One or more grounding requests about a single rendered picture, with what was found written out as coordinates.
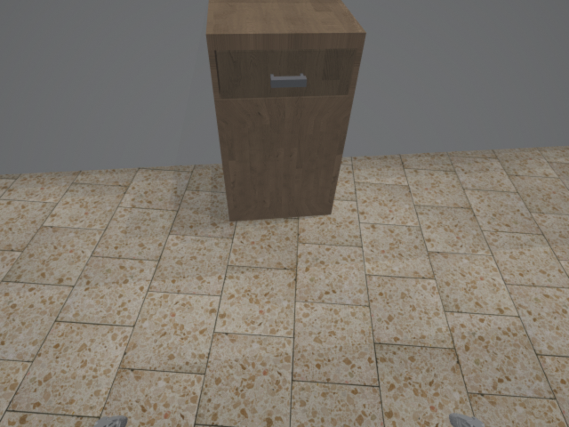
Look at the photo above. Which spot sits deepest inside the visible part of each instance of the cabinet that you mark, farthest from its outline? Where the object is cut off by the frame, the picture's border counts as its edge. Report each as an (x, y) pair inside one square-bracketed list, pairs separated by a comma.
[(281, 156)]

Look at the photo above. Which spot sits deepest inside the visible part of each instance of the drawer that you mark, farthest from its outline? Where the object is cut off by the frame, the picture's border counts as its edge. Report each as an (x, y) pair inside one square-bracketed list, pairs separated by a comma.
[(246, 73)]

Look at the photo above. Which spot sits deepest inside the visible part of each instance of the handle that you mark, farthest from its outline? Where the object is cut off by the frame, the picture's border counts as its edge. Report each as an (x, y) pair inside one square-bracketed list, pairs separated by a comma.
[(294, 81)]

